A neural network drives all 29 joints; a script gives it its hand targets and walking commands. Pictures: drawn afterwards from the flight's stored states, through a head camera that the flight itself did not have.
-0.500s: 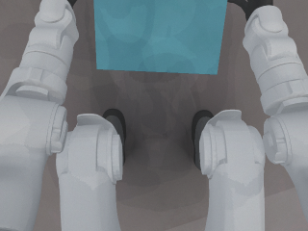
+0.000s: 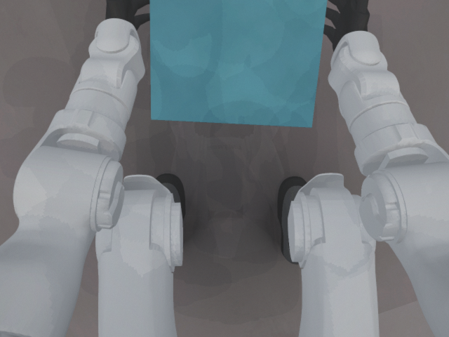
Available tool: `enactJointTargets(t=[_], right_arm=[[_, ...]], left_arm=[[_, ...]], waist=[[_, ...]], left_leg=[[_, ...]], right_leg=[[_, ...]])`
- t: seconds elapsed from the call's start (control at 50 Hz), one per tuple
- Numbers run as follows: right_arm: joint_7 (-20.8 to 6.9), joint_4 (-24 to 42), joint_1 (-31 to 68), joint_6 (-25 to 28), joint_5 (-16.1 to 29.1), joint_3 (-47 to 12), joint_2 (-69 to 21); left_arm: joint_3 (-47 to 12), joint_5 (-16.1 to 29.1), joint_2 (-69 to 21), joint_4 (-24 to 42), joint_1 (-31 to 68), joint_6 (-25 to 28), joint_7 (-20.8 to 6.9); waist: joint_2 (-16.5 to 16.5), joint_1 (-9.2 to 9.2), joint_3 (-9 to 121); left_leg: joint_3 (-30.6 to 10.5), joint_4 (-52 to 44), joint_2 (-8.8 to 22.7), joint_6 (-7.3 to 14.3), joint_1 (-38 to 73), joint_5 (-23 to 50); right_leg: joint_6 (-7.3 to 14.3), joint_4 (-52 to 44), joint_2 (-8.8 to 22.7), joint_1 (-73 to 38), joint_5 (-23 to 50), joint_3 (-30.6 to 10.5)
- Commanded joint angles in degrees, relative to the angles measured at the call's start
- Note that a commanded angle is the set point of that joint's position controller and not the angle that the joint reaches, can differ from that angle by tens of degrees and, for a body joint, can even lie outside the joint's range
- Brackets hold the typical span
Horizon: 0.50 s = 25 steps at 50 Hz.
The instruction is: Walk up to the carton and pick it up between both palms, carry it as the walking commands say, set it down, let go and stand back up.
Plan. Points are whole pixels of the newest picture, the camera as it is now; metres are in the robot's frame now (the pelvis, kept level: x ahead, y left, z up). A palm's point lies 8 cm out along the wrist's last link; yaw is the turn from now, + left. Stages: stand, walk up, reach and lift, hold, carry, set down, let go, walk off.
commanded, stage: reach and lift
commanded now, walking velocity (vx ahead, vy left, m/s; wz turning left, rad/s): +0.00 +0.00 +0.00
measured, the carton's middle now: (233, 34) +0.53 +0.01 -0.26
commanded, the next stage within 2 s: none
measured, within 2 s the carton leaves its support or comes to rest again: leaves its support in 0.44 s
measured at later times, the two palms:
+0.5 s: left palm (121, 13) +0.53 +0.17 -0.18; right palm (354, 25) +0.52 -0.15 -0.17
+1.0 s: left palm (109, 11) +0.52 +0.16 -0.13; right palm (374, 20) +0.51 -0.14 -0.12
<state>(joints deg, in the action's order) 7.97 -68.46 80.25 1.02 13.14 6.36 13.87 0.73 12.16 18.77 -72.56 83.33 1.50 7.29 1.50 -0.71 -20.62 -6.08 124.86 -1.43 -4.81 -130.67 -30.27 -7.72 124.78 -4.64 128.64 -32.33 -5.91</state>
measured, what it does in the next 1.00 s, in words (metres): stands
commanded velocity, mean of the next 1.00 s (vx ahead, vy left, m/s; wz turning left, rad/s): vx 0.00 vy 0.00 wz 0.00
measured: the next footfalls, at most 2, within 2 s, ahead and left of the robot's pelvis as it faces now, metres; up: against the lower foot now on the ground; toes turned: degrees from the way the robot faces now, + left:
none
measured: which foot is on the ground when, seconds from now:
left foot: down 0.00-1.00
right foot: down 0.00-1.00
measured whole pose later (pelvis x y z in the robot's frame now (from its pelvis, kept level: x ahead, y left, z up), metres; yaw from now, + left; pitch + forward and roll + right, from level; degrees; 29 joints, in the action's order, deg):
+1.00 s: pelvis -0.02 +0.00 +0.02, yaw +2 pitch +27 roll -2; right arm 9.1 -45.5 78.1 -15.4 2.3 20.5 9.7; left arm 6.8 5.3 17.1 -53.3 82.4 -15.9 9.4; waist 1.3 -1.4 -30.0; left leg -7.2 121.0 -5.7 -6.1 -119.5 -28.0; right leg -8.6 121.3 -5.7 116.7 -31.4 -6.6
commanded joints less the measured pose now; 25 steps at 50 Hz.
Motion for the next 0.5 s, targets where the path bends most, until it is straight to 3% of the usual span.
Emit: enactJointTargets(t=[0.0,0.02,0.04,0.06,0.1,0.12,0.18,0.2,0.24,0.28,0.3,0.32,0.36,0.38,0.4,0.42,0.44,0.46,0.48], right_arm=[[-11.0,12.5,26.2,-0.8,-3.1,-9.4,-43.4],[-11.6,14.8,28.2,-0.8,-3.7,-9.0,-43.0],[-12.3,13.8,27.5,-1.4,-3.7,-8.8,-44.4],[-12.7,15.1,28.3,-1.7,-3.8,-9.2,-46.3],[-13.6,15.1,26.7,-2.6,-4.4,-9.1,-49.1],[-13.7,14.9,26.1,-3.0,-4.6,-9.0,-48.7],[-14.2,15.9,26.3,-3.2,-3.9,-9.1,-50.2],[-14.3,15.7,27.0,-3.6,-3.7,-9.1,-50.4],[-14.5,17.3,28.6,-3.4,-3.7,-9.2,-49.4],[-14.4,17.1,26.5,-4.0,-3.8,-9.6,-52.3],[-14.6,19.0,28.3,-4.1,-2.8,-11.0,-52.2],[-14.6,20.9,28.5,-4.0,-2.4,-11.2,-53.2],[-14.3,21.6,27.0,-4.6,-2.4,-11.6,-54.5],[-14.2,22.9,28.6,-4.6,-1.7,-11.9,-54.1],[-14.0,23.7,29.2,-4.9,-1.7,-12.8,-54.9],[-13.7,29.2,32.2,-4.7,-0.6,-14.2,-54.1],[-13.6,27.3,31.5,-5.4,-1.2,-13.9,-55.2],[-13.3,29.8,30.8,-5.6,-0.7,-14.3,-55.3],[-13.5,27.7,31.7,-6.6,0.1,-14.6,-55.7]], left_arm=[[-7.6,-2.3,-42.9,11.8,24.8,-1.4,-11.6],[-7.3,-2.7,-43.4,12.3,25.0,-1.9,-12.5],[-5.9,-4.7,-44.4,12.3,24.9,-2.2,-12.7],[-6.6,-3.6,-45.3,11.7,24.4,-2.6,-13.2],[-5.5,-4.4,-47.3,12.5,23.4,-2.9,-13.8],[-6.0,-3.2,-47.8,13.2,25.1,-3.3,-14.3],[-7.0,-3.1,-49.5,14.4,24.7,-3.5,-14.4],[-6.7,-3.1,-49.6,14.1,24.1,-3.4,-14.4],[-6.5,-3.2,-50.4,13.0,23.5,-4.0,-14.3],[-7.9,-1.4,-51.8,17.2,26.2,-3.8,-14.4],[-7.4,-1.5,-50.5,17.1,26.1,-3.8,-14.2],[-7.8,-1.5,-52.6,17.0,24.4,-4.1,-14.1],[-9.9,0.0,-53.3,22.8,28.6,-3.8,-14.0],[-9.2,-0.6,-53.3,22.3,27.0,-4.2,-13.8],[-9.9,0.4,-53.4,24.0,28.0,-4.2,-13.7],[-10.5,1.1,-55.5,23.2,26.8,-5.0,-13.6],[-11.2,1.9,-54.8,25.4,29.8,-5.1,-13.6],[-12.4,2.8,-55.5,28.5,31.8,-5.1,-13.6],[-12.4,2.3,-54.3,28.5,31.3,-5.7,-13.6]], waist=[[-1.0,0.60,70.1],[-2.2,0.30,68.3],[-3.5,2.00,67.1],[-2.7,1.14,67.5],[-1.8,1.21,66.6],[-1.4,-0.02,66.9],[-3.4,0.97,68.4],[-1.6,1.15,68.6],[-2.8,1.09,68.2],[-1.2,-0.12,70.6],[-1.1,1.43,72.7],[-2.5,1.42,75.1],[-1.3,0.70,80.6],[-3.7,1.32,82.3],[-0.6,0.54,85.4],[-2.0,1.11,90.8],[-1.5,0.27,91.9],[-2.1,-0.67,97.1],[-3.6,0.99,98.0]], left_leg=[[10.1,-9.3,-4.0,2.5,30.4,14.7],[10.3,-9.5,-4.4,2.3,31.3,15.0],[11.3,-8.8,-4.1,2.2,30.0,15.3],[10.7,-8.4,-4.4,2.9,30.9,15.6],[11.1,-8.2,-4.9,3.0,29.9,15.8],[10.9,-7.7,-4.6,2.8,30.1,16.7],[11.3,-8.2,-4.9,2.6,31.4,18.7],[10.7,-7.8,-4.6,2.8,32.3,19.6],[10.4,-8.0,-4.7,3.0,34.4,20.1],[10.7,-7.6,-5.1,2.9,33.0,20.0],[11.0,-7.7,-4.8,3.0,35.1,20.6],[11.4,-7.8,-5.0,3.2,35.9,21.9],[11.2,-7.7,-5.7,2.7,38.9,23.8],[11.9,-7.8,-5.3,2.6,41.1,25.0],[11.6,-7.6,-5.3,2.7,40.8,23.7],[11.7,-7.0,-5.4,2.7,43.8,25.8],[12.0,-7.7,-5.5,2.6,45.1,24.1],[11.8,-8.0,-5.4,2.4,47.6,24.2],[12.2,-8.6,-5.0,2.1,48.5,23.2]], right_leg=[[3.7,-8.3,-2.8,-25.1,16.5,12.8],[3.8,-8.2,-2.7,-23.0,16.2,13.1],[4.1,-8.7,-3.0,-22.4,16.5,12.3],[4.3,-7.9,-2.9,-22.4,16.5,12.5],[4.0,-8.1,-3.2,-22.2,16.8,12.6],[4.1,-7.9,-2.8,-22.2,17.4,12.8],[4.2,-7.6,-3.1,-22.9,19.8,12.7],[3.9,-7.1,-2.7,-22.4,19.8,12.9],[4.1,-7.0,-2.7,-19.4,18.1,12.9],[4.5,-7.2,-2.7,-24.4,19.8,12.8],[3.9,-6.8,-2.5,-23.8,20.2,13.2],[4.1,-7.1,-3.1,-24.8,21.5,13.1],[4.1,-6.6,-3.3,-27.1,23.4,13.9],[3.9,-7.5,-3.0,-28.0,24.0,13.6],[3.8,-7.3,-3.0,-30.6,23.7,14.1],[4.0,-6.9,-3.1,-31.9,24.7,14.0],[3.9,-8.0,-2.9,-32.8,22.5,14.2],[3.9,-7.8,-3.3,-35.8,23.8,14.9],[4.1,-7.7,-2.9,-36.0,22.6,14.7]])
